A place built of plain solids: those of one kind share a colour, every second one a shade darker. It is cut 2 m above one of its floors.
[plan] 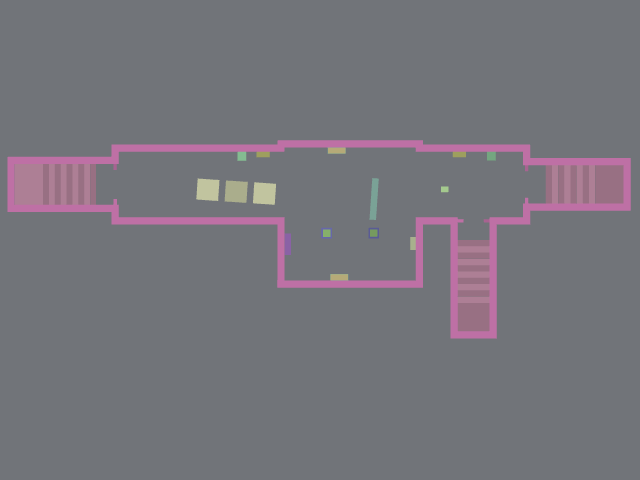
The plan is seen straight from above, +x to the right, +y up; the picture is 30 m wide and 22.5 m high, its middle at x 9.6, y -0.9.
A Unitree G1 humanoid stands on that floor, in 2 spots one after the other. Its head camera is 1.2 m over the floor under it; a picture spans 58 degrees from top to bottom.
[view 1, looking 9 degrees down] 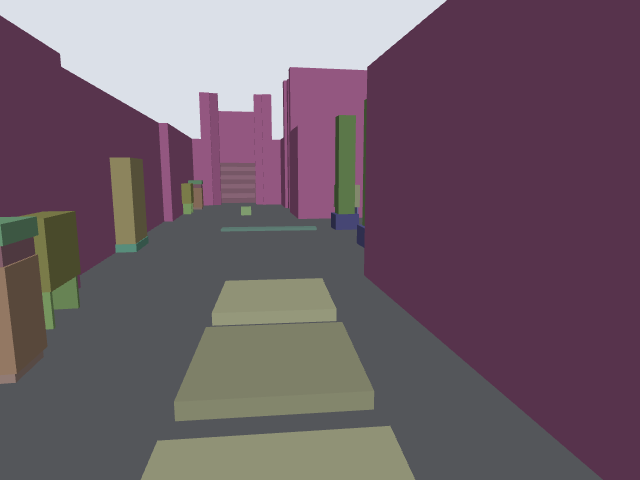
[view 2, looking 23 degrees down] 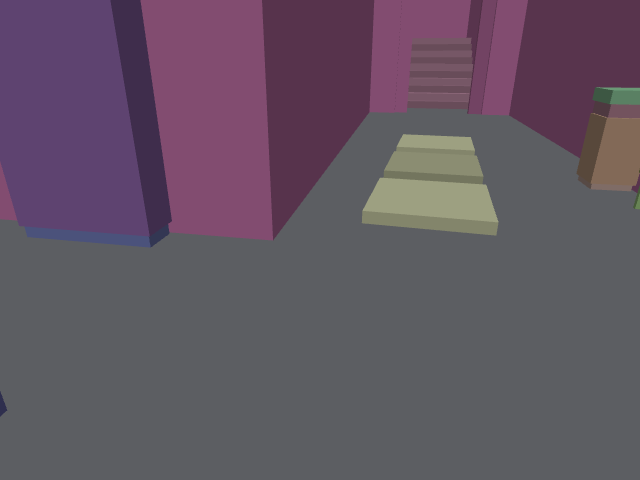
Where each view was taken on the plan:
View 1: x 3.16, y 1.53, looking -10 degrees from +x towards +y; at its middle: ground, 7.67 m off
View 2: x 10.64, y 1.03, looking -169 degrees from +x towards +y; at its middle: ground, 3.07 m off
